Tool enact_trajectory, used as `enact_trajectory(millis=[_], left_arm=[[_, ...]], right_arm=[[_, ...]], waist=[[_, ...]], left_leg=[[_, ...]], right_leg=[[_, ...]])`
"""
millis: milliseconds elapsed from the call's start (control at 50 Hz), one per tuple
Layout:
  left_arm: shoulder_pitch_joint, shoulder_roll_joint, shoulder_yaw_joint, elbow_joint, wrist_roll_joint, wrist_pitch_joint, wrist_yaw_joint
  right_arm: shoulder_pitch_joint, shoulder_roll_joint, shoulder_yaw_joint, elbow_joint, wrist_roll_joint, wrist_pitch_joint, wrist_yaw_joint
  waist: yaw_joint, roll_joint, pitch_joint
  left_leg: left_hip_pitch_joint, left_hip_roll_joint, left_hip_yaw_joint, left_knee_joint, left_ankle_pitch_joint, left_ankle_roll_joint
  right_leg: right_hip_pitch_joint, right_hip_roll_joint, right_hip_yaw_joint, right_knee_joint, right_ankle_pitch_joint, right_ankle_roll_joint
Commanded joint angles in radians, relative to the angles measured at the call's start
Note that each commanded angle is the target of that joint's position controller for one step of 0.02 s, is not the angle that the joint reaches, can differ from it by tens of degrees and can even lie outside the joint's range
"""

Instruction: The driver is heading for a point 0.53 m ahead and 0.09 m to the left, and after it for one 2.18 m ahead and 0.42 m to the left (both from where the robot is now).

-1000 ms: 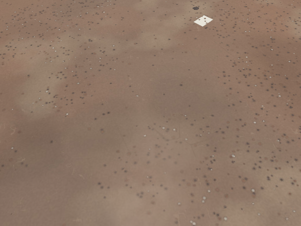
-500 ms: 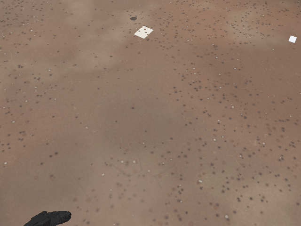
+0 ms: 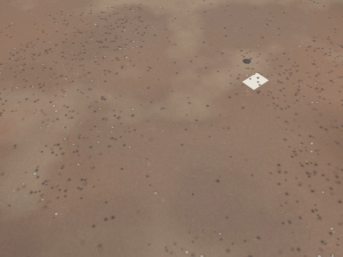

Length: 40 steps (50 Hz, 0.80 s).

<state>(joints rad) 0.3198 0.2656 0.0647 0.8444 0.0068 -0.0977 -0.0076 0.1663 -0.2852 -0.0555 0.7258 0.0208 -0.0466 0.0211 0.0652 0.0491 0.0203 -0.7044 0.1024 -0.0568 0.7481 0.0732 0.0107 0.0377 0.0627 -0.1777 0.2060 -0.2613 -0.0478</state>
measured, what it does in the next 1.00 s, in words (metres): walks ahead, turning left: left foot, then right foot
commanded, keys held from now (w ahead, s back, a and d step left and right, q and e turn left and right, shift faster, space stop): w+q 0.38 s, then w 0.62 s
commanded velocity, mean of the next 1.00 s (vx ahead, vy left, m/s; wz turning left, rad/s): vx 0.50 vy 0.00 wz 0.33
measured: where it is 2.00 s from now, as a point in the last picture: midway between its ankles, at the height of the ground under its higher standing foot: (135, 125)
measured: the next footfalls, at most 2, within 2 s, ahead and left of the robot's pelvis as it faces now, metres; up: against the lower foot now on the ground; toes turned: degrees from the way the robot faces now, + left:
left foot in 0.16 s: +0.27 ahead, +0.13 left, +0.00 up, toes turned +8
right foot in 0.64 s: +0.57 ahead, -0.03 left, +0.00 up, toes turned +19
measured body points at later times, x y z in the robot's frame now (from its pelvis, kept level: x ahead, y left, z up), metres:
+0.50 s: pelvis +0.29 +0.05 +0.00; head +0.32 +0.07 +0.45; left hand +0.43 +0.34 -0.08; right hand +0.43 -0.21 -0.10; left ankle +0.23 +0.12 -0.74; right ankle +0.50 -0.09 -0.69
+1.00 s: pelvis +0.57 +0.07 +0.01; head +0.60 +0.07 +0.45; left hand +0.48 +0.34 -0.12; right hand +0.84 -0.09 -0.08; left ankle +0.68 +0.29 -0.69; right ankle +0.53 -0.04 -0.74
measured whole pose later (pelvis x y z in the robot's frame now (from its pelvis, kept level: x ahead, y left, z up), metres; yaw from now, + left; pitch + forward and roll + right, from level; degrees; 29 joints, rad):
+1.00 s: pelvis +0.57 +0.07 +0.01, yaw +19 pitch +2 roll -1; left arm 0.38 0.27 0.04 0.85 -0.01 -0.08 -0.01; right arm 0.12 -0.27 -0.04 0.66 0.01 -0.07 0.01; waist 0.09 0.05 0.02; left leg -0.66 0.10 -0.05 0.68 0.01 -0.01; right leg -0.04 0.06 -0.02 0.24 -0.23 -0.05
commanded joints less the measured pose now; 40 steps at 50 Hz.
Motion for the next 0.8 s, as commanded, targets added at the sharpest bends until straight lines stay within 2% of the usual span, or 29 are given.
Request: enact_trajectory(millis=[20,60,100,120,140,160,180,200,220,240,260,280,300,320,360,400,460,520,580,600,620,640,660,680,700,720,740,760,800], left_arm=[[-0.006,0.169,0.038,-0.043,-0.012,0.005,0.011],[0.007,0.182,0.042,-0.034,-0.019,0.025,0.015],[-0.008,0.211,0.049,-0.040,-0.022,0.042,0.024],[-0.014,0.226,0.053,-0.045,-0.022,0.050,0.031],[-0.026,0.232,0.053,-0.049,-0.023,0.057,0.036],[-0.038,0.219,0.044,-0.062,-0.022,0.054,0.042],[0.061,0.078,-0.002,-0.115,0.013,0.029,0.025],[0.004,0.109,-0.007,-0.128,-0.002,-0.015,0.007],[-0.107,0.172,0.012,-0.162,-0.043,-0.039,-0.007],[-0.139,0.157,0.003,-0.180,-0.046,-0.050,-0.007],[-0.142,0.149,0.004,-0.173,-0.023,-0.050,-0.001],[-0.125,0.161,0.013,-0.167,-0.007,-0.039,0.003],[-0.108,0.159,0.015,-0.165,-0.001,-0.026,0.002],[-0.095,0.147,0.014,-0.163,0.005,-0.014,0.003],[-0.117,0.119,0.005,-0.170,0.010,0.001,0.008],[-0.192,0.092,-0.008,-0.187,0.010,0.005,0.008],[-0.294,0.073,-0.021,-0.199,0.001,-0.005,-0.005],[-0.349,0.104,-0.013,-0.218,-0.013,-0.016,-0.018],[-0.329,0.137,0.003,-0.224,-0.013,-0.026,-0.026],[-0.288,0.143,0.008,-0.215,-0.013,-0.028,-0.025],[-0.203,0.164,0.022,-0.191,-0.007,-0.031,-0.021],[-0.067,0.204,0.037,-0.171,0.004,-0.035,-0.015],[0.065,0.297,0.061,-0.148,0.015,-0.030,-0.013],[0.127,0.257,0.057,-0.109,-0.014,-0.020,-0.026],[0.075,0.187,0.036,-0.120,-0.026,-0.016,-0.025],[0.012,0.158,0.024,-0.133,-0.015,-0.008,-0.020],[-0.033,0.135,0.013,-0.136,-0.006,-0.003,-0.020],[-0.061,0.115,0.005,-0.137,0.001,-0.004,-0.019],[-0.070,0.107,0.001,-0.130,0.000,-0.009,-0.017]], right_arm=[[-0.129,-0.026,0.005,-0.118,0.001,-0.014,0.024],[-0.159,-0.034,0.002,-0.152,0.001,-0.013,0.039],[-0.126,-0.062,-0.013,-0.168,0.002,-0.007,0.046],[-0.062,-0.089,-0.027,-0.161,0.001,-0.002,0.046],[0.064,-0.132,-0.052,-0.137,0.003,0.000,0.039],[0.234,-0.195,-0.085,-0.100,0.003,0.007,0.022],[0.267,-0.313,-0.109,-0.093,0.005,0.007,0.007],[0.284,-0.260,-0.089,-0.123,0.002,-0.005,0.008],[0.260,-0.200,-0.070,-0.116,-0.011,-0.012,0.010],[0.203,-0.175,-0.063,-0.119,-0.008,-0.017,0.009],[0.135,-0.150,-0.055,-0.128,-0.006,-0.018,0.008],[0.090,-0.122,-0.044,-0.144,-0.015,-0.019,0.005],[0.066,-0.120,-0.042,-0.154,-0.019,-0.019,0.002],[0.059,-0.126,-0.045,-0.152,-0.016,-0.021,-0.002],[0.073,-0.149,-0.051,-0.139,-0.013,-0.024,-0.014],[0.091,-0.162,-0.054,-0.124,-0.009,-0.020,-0.026],[0.145,-0.156,-0.049,-0.095,-0.007,-0.016,-0.031],[0.194,-0.159,-0.048,-0.062,-0.002,-0.016,-0.026],[0.199,-0.161,-0.049,-0.046,-0.005,-0.010,-0.027],[0.186,-0.159,-0.049,-0.045,-0.005,-0.006,-0.027],[0.179,-0.141,-0.043,-0.047,-0.007,-0.004,-0.026],[0.176,-0.100,-0.026,-0.060,-0.016,-0.004,-0.026],[0.299,-0.040,-0.005,-0.070,-0.008,-0.015,-0.028],[0.313,-0.062,-0.003,-0.070,0.006,-0.024,-0.029],[0.211,-0.147,-0.024,-0.077,0.019,-0.026,-0.029],[0.121,-0.151,-0.024,-0.098,0.011,-0.026,-0.028],[0.078,-0.136,-0.022,-0.110,-0.006,-0.028,-0.026],[0.078,-0.123,-0.025,-0.109,-0.016,-0.027,-0.025],[0.115,-0.086,-0.020,-0.094,-0.012,-0.022,-0.022]], waist=[[0.018,-0.061,0.085],[0.014,-0.070,0.080],[-0.025,-0.112,0.024],[-0.066,-0.136,-0.026],[-0.139,-0.134,-0.095],[-0.231,-0.084,-0.181],[-0.146,0.174,-0.281],[-0.175,0.128,-0.436],[-0.205,0.058,-0.320],[-0.163,-0.011,-0.206],[-0.114,-0.068,-0.125],[-0.077,-0.049,-0.097],[-0.054,-0.032,-0.081],[-0.043,-0.027,-0.074],[-0.042,-0.022,-0.053],[-0.067,-0.002,-0.033],[-0.128,0.030,-0.031],[-0.152,0.043,-0.014],[-0.128,0.069,-0.002],[-0.101,0.079,-0.006],[-0.057,0.071,-0.046],[0.005,0.019,-0.165],[-0.003,-0.213,-0.327],[0.011,-0.356,-0.347],[0.030,-0.220,-0.191],[0.019,-0.144,-0.103],[-0.004,-0.109,-0.031],[-0.032,-0.123,-0.013],[-0.057,-0.156,-0.021]], left_leg=[[-0.034,-0.003,0.042,-0.091,-0.001,0.023],[-0.042,-0.022,0.078,-0.121,-0.087,0.046],[0.067,-0.084,0.141,-0.125,-0.195,0.081],[0.164,-0.123,0.167,-0.119,-0.247,0.104],[0.341,-0.163,0.174,-0.154,-0.242,0.135],[0.637,-0.141,0.088,-0.216,-0.187,0.183],[1.048,0.131,-0.419,-0.227,-0.258,0.357],[1.161,0.245,-0.801,-0.400,-0.344,0.449],[1.092,0.211,-0.652,-0.431,-0.314,0.380],[0.940,0.169,-0.518,-0.434,-0.243,0.341],[0.786,0.127,-0.418,-0.446,-0.135,0.312],[0.680,0.096,-0.354,-0.468,-0.053,0.300],[0.609,0.076,-0.333,-0.492,-0.022,0.300],[0.562,0.066,-0.310,-0.506,0.018,0.305],[0.476,0.041,-0.245,-0.519,0.062,0.300],[0.436,0.003,-0.184,-0.518,0.024,0.267],[0.424,-0.019,-0.150,-0.506,-0.098,0.219],[0.503,0.032,-0.209,-0.468,-0.168,0.210],[0.592,0.084,-0.274,-0.405,-0.141,0.191],[0.602,0.082,-0.276,-0.370,-0.087,0.178],[0.599,0.041,-0.252,-0.279,0.032,0.156],[0.532,-0.016,-0.195,-0.064,0.023,0.120],[0.221,-0.153,-0.084,0.300,-0.266,0.039],[-0.004,-0.192,-0.095,0.484,-0.651,0.012],[-0.098,-0.132,-0.123,0.557,-0.592,0.020],[-0.099,-0.085,-0.077,0.544,-0.510,0.025],[-0.078,-0.051,-0.053,0.483,-0.447,0.024],[-0.030,-0.018,-0.052,0.420,-0.397,0.021],[0.039,-0.002,-0.030,0.361,-0.354,0.010]], right_leg=[[0.003,-0.319,0.059,-0.055,0.432,-0.115],[0.079,-0.340,0.040,0.004,0.549,-0.102],[0.110,-0.339,0.007,0.125,0.872,-0.079],[0.111,-0.333,-0.006,0.236,1.025,-0.069],[0.058,-0.313,-0.023,0.412,1.067,-0.050],[-0.129,-0.274,-0.032,0.672,0.893,-0.012],[-0.607,-0.103,-0.003,1.062,0.023,0.054],[-0.772,-0.002,0.236,1.232,-0.325,0.059],[-0.860,-0.066,0.295,1.228,-0.244,0.037],[-0.849,-0.108,0.283,1.140,-0.162,0.025],[-0.799,-0.142,0.271,1.041,-0.120,0.032],[-0.725,-0.168,0.273,0.982,-0.087,0.042],[-0.678,-0.172,0.269,0.950,-0.069,0.056],[-0.658,-0.172,0.257,0.912,-0.056,0.075],[-0.638,-0.163,0.235,0.810,0.000,0.109],[-0.620,-0.146,0.222,0.646,0.142,0.127],[-0.533,-0.107,0.206,0.435,0.358,0.125],[-0.539,-0.102,0.226,0.354,0.359,0.095],[-0.525,-0.097,0.227,0.308,0.240,0.046],[-0.476,-0.088,0.209,0.284,0.210,0.026],[-0.358,-0.072,0.189,0.256,0.203,-0.002],[-0.145,-0.167,0.277,0.281,0.226,-0.058],[0.228,-0.379,0.642,0.262,0.124,-0.210],[0.308,-0.459,0.969,0.093,-0.188,-0.275],[0.201,-0.436,0.896,0.062,-0.328,-0.227],[0.078,-0.395,0.758,0.057,-0.266,-0.189],[-0.043,-0.351,0.659,0.032,-0.159,-0.183],[-0.114,-0.315,0.592,0.011,-0.071,-0.171],[-0.171,-0.273,0.500,-0.022,0.062,-0.171]])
